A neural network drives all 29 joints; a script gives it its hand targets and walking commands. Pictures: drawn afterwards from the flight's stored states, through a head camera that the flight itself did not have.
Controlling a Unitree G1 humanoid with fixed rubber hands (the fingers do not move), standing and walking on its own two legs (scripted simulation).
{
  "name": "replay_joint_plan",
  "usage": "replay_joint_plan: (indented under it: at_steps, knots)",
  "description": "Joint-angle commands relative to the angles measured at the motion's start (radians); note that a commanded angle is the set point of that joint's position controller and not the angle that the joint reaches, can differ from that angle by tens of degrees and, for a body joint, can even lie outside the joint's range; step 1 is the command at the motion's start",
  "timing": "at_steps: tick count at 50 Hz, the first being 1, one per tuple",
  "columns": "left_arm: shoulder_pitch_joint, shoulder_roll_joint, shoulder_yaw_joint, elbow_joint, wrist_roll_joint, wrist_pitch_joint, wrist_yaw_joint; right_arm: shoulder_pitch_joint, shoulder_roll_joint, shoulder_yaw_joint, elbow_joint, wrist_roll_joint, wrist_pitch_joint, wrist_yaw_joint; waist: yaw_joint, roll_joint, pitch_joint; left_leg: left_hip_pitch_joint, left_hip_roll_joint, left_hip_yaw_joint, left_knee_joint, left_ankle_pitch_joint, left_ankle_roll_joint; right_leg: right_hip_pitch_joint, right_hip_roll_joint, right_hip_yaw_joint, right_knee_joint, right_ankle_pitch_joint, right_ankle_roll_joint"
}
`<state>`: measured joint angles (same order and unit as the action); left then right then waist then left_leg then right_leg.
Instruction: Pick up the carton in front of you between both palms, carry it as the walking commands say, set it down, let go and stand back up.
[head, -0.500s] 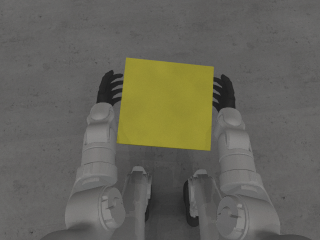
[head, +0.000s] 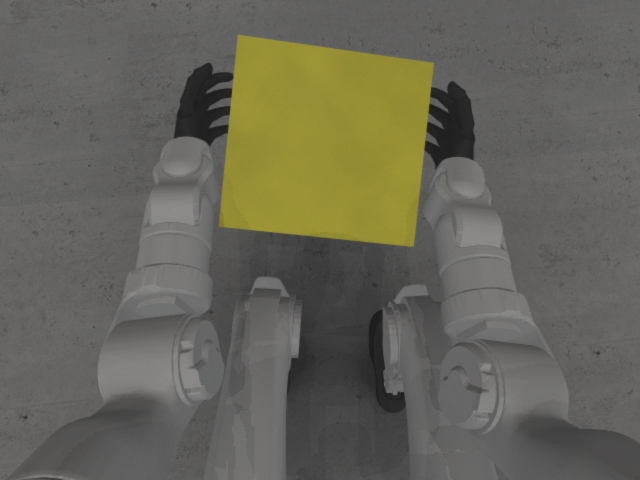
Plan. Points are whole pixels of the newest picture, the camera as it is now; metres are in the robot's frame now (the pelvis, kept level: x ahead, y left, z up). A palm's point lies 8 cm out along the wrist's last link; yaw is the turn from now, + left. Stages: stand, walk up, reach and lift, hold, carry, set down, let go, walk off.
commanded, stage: set down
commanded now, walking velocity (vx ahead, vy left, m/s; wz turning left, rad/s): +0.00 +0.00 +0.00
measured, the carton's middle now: (319, 162) +0.47 +0.06 -0.20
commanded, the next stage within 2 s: none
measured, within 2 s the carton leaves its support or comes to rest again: rests again in 0.86 s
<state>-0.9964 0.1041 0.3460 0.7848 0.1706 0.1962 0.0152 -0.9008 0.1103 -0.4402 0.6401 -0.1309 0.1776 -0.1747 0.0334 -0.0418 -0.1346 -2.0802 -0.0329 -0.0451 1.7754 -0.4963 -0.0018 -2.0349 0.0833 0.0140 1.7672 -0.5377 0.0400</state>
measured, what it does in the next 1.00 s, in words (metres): lowers itself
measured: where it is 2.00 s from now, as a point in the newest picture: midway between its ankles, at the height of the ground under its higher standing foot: (333, 373)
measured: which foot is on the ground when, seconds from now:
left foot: down 0.00-1.00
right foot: down 0.00-1.00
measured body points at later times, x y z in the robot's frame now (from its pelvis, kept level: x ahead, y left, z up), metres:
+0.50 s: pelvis -0.02 +0.00 -0.10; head +0.32 +0.06 +0.18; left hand +0.51 +0.21 -0.26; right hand +0.51 -0.09 -0.25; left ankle +0.10 +0.12 -0.45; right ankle +0.10 -0.12 -0.45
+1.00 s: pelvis -0.02 +0.00 -0.12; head +0.32 +0.05 +0.17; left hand +0.51 +0.20 -0.29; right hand +0.51 -0.10 -0.27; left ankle +0.10 +0.12 -0.45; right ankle +0.10 -0.12 -0.45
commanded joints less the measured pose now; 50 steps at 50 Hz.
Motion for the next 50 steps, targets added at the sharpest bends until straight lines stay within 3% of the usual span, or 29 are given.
replay_joint_plan:
  at_steps: [1,17,21,24,28,38,50]
  knots:
    - [-0.475,-0.83,-0.425,0.013,-0.096,-0.016,-0.198,-0.631,0.795,0.52,-0.001,0.078,-0.029,0.176,0.045,0.049,-0.967,0.615,-0.108,0.052,-0.12,0.293,-0.012,0.394,0.128,-0.072,-0.084,0.222,0.012]
    - [-0.706,-0.71,-0.447,0.106,-0.168,-0.035,-0.193,-0.848,0.672,0.478,0.064,0.135,-0.046,0.164,0.041,0.077,-0.89,0.481,-0.074,0.056,0.077,0.215,-0.007,0.285,0.116,-0.096,0.139,0.165,0.005]
    - [-0.761,-0.711,-0.492,0.093,-0.214,-0.047,-0.189,-0.912,0.669,0.511,0.045,0.175,-0.056,0.169,0.044,0.08,-0.94,0.522,-0.066,0.058,0.126,0.258,-0.005,0.3,0.112,-0.105,0.194,0.194,0.004]
    - [-0.814,-0.723,-0.547,0.038,-0.259,-0.058,-0.18,-0.876,0.722,0.526,0.072,0.209,-0.058,0.173,0.05,0.102,-1.005,0.573,-0.064,0.067,0.147,0.309,-0.009,0.319,0.116,-0.11,0.221,0.24,0.0]
    - [-0.769,-0.758,-0.551,0.084,-0.252,-0.052,-0.185,-0.84,0.731,0.491,0.137,0.198,-0.049,0.202,0.049,0.144,-0.908,0.57,-0.063,0.053,0.16,0.317,-0.009,0.201,0.117,-0.113,0.243,0.209,-0.003]
    - [-0.791,-0.716,-0.484,0.145,-0.243,-0.077,-0.183,-0.858,0.663,0.43,0.198,0.173,-0.07,0.221,0.031,0.095,-0.745,0.44,-0.066,0.035,0.186,0.276,0.004,0.116,0.11,-0.106,0.266,0.188,-0.009]
    - [-0.82,-0.598,-0.42,0.223,-0.226,-0.11,-0.191,-0.852,0.639,0.378,0.31,0.165,-0.081,0.229,0.075,0.033,-0.617,0.321,-0.053,0.045,0.205,0.214,0.025,0.11,0.111,-0.098,0.274,0.162,-0.001]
